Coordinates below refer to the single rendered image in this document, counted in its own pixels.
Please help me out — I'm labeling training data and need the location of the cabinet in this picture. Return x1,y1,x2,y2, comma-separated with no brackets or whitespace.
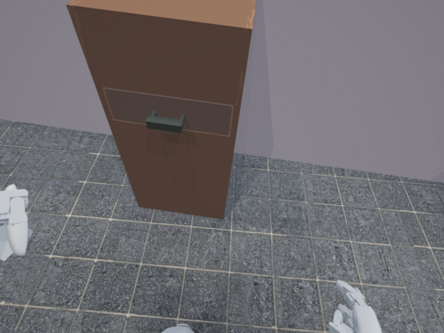
67,0,256,219

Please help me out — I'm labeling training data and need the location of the drawer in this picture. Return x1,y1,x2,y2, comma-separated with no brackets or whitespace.
104,87,234,135

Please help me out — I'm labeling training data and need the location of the robot left hand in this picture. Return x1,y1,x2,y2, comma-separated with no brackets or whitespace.
0,184,33,261

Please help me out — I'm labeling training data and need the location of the handle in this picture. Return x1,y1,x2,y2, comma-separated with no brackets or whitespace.
146,110,185,133

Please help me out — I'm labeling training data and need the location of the robot right hand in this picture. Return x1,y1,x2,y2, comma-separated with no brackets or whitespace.
329,280,382,333

